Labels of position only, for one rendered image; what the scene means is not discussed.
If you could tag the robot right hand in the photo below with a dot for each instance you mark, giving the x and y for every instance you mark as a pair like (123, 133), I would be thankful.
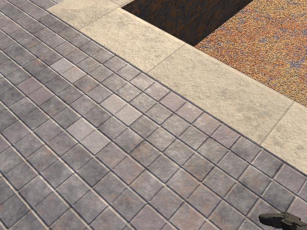
(282, 221)

